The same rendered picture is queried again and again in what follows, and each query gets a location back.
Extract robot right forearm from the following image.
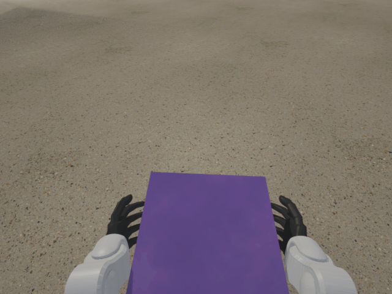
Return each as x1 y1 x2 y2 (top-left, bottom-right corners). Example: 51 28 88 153
284 236 358 294

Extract carton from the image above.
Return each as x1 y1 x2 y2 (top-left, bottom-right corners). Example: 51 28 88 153
126 172 289 294

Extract robot left forearm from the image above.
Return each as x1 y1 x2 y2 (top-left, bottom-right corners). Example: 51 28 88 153
64 234 130 294

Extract left robot hand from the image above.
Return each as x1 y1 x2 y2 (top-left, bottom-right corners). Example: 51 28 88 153
106 194 145 249

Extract right robot hand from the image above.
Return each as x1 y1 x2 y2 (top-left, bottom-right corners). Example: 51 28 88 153
271 195 307 256

